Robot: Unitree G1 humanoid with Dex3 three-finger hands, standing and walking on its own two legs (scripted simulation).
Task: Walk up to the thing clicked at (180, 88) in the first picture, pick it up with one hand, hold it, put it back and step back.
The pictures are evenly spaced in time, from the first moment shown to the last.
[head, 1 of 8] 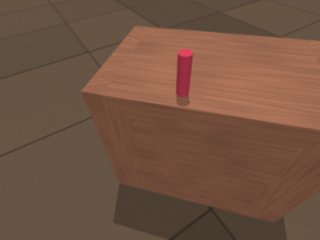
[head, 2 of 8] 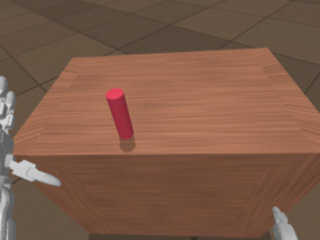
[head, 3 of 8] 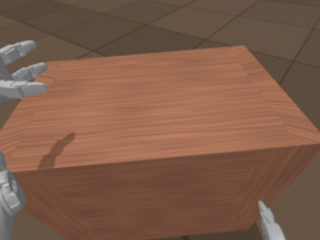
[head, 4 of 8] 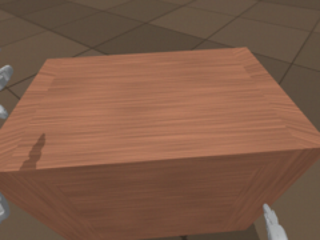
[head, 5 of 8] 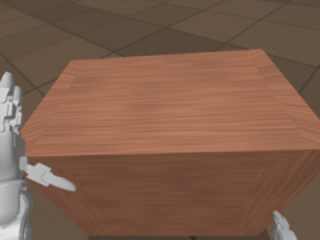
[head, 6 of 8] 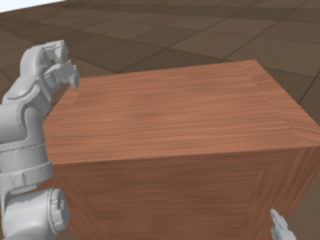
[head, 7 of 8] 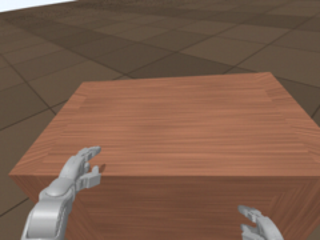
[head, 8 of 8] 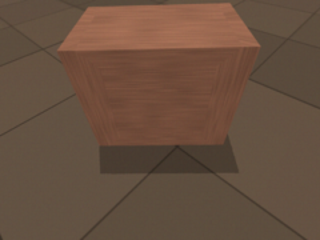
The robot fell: no
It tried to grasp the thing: yes
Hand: left
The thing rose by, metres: 0.00
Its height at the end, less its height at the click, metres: -0.86
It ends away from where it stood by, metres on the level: 2.75
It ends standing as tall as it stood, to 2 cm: no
